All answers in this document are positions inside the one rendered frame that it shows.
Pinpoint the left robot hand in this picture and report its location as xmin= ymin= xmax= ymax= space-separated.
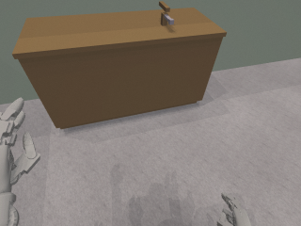
xmin=0 ymin=97 xmax=40 ymax=193

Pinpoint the tap lever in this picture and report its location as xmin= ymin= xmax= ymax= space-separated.
xmin=164 ymin=14 xmax=174 ymax=25

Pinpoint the counter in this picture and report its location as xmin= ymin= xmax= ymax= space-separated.
xmin=12 ymin=1 xmax=227 ymax=129

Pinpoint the left robot forearm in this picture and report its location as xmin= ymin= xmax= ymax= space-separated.
xmin=0 ymin=192 xmax=20 ymax=226

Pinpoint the right robot hand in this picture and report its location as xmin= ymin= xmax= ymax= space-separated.
xmin=217 ymin=192 xmax=252 ymax=226

